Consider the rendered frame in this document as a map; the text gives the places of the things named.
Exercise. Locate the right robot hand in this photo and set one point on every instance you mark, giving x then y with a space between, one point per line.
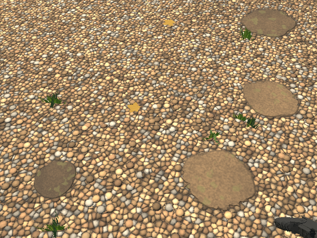
304 226

